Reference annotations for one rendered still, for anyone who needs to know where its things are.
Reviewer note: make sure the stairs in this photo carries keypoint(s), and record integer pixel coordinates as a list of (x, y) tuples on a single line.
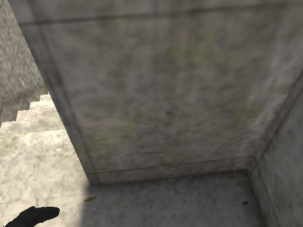
[(39, 128)]

